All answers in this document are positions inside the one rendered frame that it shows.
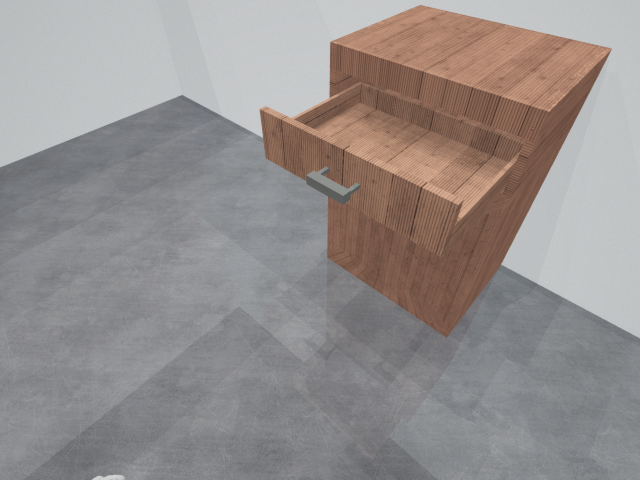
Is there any drawer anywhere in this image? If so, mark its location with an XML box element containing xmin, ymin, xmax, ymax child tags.
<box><xmin>260</xmin><ymin>82</ymin><xmax>524</xmax><ymax>257</ymax></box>

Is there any cabinet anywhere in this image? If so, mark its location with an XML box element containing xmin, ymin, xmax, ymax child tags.
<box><xmin>327</xmin><ymin>5</ymin><xmax>612</xmax><ymax>338</ymax></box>

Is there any handle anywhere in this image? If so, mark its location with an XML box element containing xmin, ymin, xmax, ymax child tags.
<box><xmin>306</xmin><ymin>166</ymin><xmax>360</xmax><ymax>205</ymax></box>

